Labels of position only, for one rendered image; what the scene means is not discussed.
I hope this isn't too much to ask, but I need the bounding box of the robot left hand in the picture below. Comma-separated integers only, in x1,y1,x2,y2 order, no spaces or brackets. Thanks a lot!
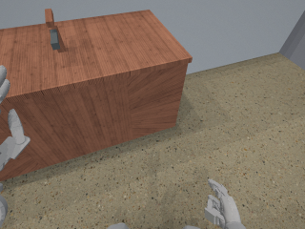
0,65,31,172

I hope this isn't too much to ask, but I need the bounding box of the counter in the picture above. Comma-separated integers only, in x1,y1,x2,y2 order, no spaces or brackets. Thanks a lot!
0,9,193,181

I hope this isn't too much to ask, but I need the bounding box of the robot right hand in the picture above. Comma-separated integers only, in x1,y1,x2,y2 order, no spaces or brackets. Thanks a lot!
204,179,241,229

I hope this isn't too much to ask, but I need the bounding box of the tap lever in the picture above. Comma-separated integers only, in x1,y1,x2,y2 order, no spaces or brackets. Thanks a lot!
50,29,60,50

